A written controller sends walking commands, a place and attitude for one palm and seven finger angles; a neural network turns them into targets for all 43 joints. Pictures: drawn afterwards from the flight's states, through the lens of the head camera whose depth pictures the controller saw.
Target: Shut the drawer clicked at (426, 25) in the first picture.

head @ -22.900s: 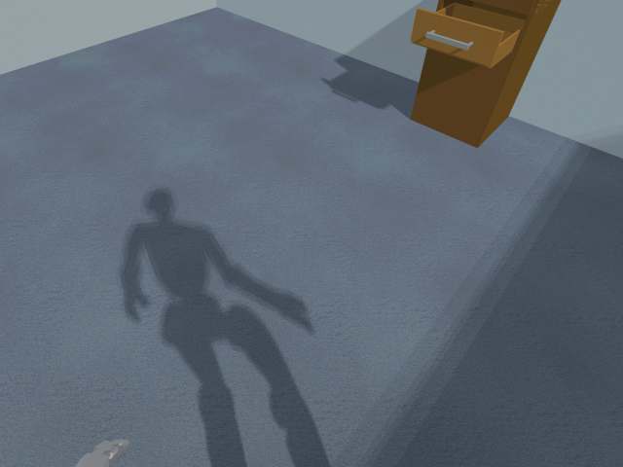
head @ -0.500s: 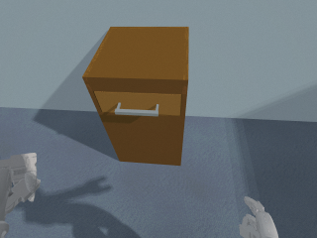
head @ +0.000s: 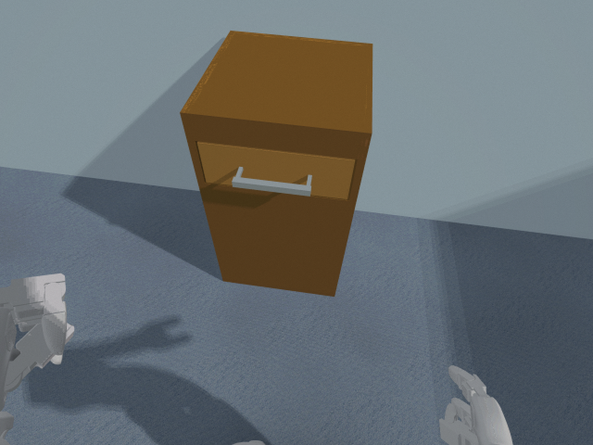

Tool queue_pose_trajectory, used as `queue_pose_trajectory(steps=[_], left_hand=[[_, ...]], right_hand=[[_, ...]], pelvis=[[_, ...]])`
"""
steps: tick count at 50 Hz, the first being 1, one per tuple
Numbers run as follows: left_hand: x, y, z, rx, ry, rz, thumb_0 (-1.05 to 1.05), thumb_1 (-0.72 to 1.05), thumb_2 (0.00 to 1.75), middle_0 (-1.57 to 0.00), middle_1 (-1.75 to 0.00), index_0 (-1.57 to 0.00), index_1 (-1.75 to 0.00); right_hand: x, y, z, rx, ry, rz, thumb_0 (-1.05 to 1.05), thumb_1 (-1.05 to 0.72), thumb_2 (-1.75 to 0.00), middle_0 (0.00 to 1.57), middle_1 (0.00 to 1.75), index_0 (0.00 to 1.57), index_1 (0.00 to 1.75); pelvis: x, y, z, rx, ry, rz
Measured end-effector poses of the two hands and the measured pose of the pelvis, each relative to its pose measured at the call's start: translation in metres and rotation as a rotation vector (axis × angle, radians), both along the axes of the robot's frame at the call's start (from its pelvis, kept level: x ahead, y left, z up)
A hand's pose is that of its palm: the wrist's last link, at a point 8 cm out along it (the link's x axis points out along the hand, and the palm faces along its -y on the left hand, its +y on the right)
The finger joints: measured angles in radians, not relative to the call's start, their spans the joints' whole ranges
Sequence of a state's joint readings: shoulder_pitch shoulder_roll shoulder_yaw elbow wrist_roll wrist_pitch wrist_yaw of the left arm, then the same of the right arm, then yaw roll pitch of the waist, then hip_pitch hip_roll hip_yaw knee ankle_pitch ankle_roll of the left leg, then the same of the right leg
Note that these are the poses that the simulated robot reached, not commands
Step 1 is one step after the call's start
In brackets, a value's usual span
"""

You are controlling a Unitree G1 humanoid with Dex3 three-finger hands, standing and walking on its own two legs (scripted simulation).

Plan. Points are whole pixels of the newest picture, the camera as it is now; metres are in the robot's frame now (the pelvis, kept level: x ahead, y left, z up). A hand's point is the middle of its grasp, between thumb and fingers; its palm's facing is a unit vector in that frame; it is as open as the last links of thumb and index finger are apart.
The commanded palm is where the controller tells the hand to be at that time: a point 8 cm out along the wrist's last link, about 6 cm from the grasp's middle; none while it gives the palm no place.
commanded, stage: step back with the hand held close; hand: left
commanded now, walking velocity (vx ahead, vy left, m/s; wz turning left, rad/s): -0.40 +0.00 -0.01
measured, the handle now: (273, 180) +0.72 +0.10 -0.16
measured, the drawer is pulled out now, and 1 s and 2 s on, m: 0.00 0.00 0.00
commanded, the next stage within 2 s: stop stepping back and stand still in 0.62 s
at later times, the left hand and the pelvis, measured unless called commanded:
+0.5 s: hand (69, 427) +0.11 +0.18 +0.18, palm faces +0.11 -0.78 -0.61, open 3.2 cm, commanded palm +0.04 +0.25 +0.18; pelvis -0.10 -0.03 +0.00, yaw -2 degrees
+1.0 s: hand out of the picture -0.05 +0.21 +0.19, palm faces +0.36 -0.82 -0.45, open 3.2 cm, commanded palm -0.09 +0.25 +0.18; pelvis -0.24 -0.02 +0.00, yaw -3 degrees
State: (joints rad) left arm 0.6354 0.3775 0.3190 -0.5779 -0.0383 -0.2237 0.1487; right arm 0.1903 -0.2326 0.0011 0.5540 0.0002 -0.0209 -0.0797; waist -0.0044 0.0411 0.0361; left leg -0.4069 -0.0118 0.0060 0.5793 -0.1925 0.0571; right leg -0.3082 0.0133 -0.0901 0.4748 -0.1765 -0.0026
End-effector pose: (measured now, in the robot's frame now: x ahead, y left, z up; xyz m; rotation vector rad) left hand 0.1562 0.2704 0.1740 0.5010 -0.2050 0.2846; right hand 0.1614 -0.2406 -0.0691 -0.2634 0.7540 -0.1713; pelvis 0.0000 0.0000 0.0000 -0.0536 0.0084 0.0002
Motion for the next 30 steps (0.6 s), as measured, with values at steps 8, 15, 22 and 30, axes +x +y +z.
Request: queue_pose_trajectory(steps=[8,15,22,30], left_hand=[[-0.007,0.017,0.023,0.108,-0.071,-0.002,0.02,0.88,0.9,-1.41,-1.59,-1.41,-1.6],[-0.015,0.006,0.018,0.127,-0.029,-0.04,0.01,0.89,0.9,-1.41,-1.59,-1.4,-1.6],[-0.041,-0.042,0.016,0.163,0.034,-0.225,0.02,0.89,0.9,-1.41,-1.59,-1.4,-1.6],[-0.105,-0.02,0.04,0.196,-0.086,-0.123,0.01,0.88,0.9,-1.41,-1.59,-1.4,-1.6]], right_hand=[[-0.026,0.008,0.001,-0.03,0.052,0.005,0.01,-0.9,-0.9,0.2,0.3,0.21,0.3],[-0.02,0.013,-0.007,0.01,0.032,0.065,0.01,-0.9,-0.9,0.2,0.3,0.21,0.3],[-0.049,-0.001,-0.018,0.069,0.001,0.068,0.01,-0.9,-0.9,0.2,0.3,0.21,0.3],[-0.109,-0.028,0.001,0.009,0.006,-0.044,0.01,-0.9,-0.9,0.2,0.3,0.21,0.3]], pelvis=[[-0.01,0.005,0.005,-0.016,0.041,0.049],[-0.03,-0.004,0.001,0.029,0.131,-0.012],[-0.088,-0.018,-0.004,0.002,0.078,-0.039],[-0.1,-0.023,-0.002,0.023,0.04,-0.034]])
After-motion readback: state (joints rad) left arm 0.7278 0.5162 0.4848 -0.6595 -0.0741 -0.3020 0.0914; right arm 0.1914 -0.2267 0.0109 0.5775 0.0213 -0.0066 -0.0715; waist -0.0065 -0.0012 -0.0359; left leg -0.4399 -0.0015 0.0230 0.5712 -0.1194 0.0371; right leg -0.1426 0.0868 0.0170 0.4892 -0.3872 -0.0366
